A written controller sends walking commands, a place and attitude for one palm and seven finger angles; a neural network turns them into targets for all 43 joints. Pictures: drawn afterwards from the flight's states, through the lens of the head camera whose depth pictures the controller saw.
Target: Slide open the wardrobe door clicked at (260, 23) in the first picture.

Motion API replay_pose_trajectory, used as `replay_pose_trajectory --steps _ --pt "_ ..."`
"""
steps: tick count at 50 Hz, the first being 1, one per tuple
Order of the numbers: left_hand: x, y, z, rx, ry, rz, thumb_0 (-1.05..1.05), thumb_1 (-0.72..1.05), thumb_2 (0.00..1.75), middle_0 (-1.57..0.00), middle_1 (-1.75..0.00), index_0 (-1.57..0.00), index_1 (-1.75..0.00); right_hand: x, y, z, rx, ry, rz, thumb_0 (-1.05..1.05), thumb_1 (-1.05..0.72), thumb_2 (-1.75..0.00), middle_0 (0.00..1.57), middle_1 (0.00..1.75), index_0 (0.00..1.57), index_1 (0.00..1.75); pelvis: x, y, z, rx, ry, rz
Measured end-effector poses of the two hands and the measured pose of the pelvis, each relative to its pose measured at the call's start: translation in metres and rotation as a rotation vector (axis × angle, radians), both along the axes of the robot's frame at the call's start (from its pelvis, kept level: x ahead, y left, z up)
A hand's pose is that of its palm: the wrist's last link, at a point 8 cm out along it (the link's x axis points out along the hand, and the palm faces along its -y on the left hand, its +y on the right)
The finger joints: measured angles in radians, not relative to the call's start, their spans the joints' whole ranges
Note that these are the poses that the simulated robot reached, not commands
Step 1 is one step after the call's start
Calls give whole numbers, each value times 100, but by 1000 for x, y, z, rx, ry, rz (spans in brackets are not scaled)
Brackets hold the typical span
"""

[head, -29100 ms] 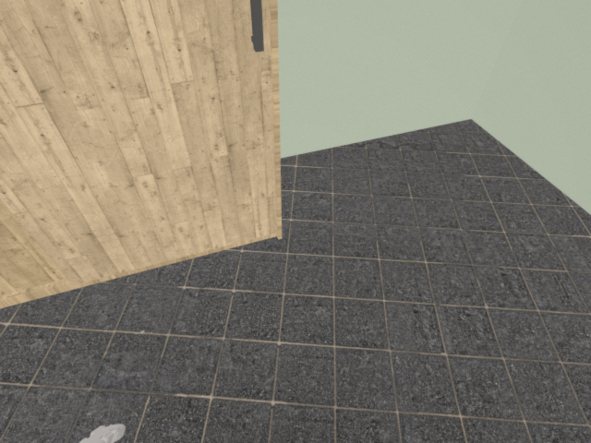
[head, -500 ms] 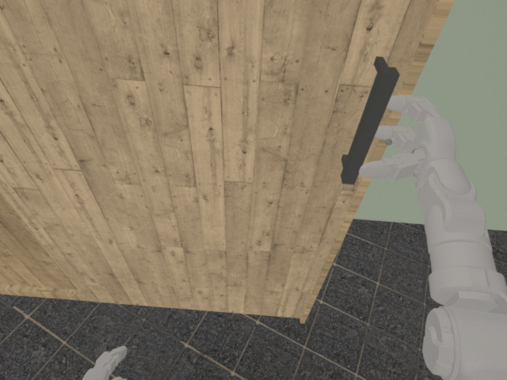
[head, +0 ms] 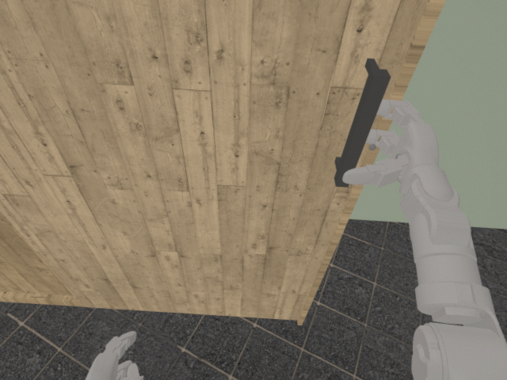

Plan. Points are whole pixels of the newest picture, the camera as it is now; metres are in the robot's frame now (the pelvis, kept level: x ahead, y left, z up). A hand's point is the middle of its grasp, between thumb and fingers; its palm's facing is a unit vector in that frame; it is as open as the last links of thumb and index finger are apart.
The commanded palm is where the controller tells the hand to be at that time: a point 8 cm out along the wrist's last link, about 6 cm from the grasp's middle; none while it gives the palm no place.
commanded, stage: slide the fingers in behind the handle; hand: right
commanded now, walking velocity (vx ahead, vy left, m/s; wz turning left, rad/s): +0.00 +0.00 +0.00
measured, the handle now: (355, 128) +0.47 -0.11 +0.19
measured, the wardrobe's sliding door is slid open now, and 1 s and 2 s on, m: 0.00 0.00 0.00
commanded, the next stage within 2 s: grip the handle and tug to test in 1.00 s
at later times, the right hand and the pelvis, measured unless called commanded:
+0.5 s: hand (352, 143) +0.42 -0.10 +0.20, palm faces -0.01 +1.00 +0.02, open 14.0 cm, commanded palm +0.38 -0.15 +0.20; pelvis +0.00 +0.00 +0.00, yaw +0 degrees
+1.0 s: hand (349, 145) +0.41 -0.09 +0.20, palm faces -0.01 +1.00 +0.01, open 14.0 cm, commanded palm +0.38 -0.15 +0.20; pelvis -0.01 +0.01 +0.00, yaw +0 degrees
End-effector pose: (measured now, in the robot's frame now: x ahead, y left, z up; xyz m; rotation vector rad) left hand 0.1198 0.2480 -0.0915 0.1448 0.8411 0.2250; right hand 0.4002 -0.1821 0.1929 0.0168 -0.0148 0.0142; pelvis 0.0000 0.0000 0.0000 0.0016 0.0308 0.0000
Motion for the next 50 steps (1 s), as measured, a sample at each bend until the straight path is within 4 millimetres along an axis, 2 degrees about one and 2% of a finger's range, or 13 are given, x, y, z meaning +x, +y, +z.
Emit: replay_pose_trajectory --steps 11,20,34,50 --pt "7 -5 0 -12 -7 -10 1 90 90 -20 -30 -20 -30 -3 16 1 -2 13 8 -1 50 -30 30 120 30 120 1 -1 0 -1 -5 0" --pt "0 -4 -3 -18 10 -6 1 90 90 -20 -30 -20 -30 -1 28 6 1 -2 3 -1 50 -30 30 120 30 120 -2 2 0 -3 -4 3" --pt "-11 7 -3 -13 19 8 1 90 90 -20 -30 -20 -30 -15 32 4 -8 -2 -5 -1 50 -30 30 120 30 120 -6 8 0 -3 -24 3" --pt "-10 7 -1 -21 4 0 1 90 90 -20 -30 -20 -30 -12 38 8 -4 -2 -1 -1 50 -30 30 120 30 120 -11 11 1 -5 -23 2"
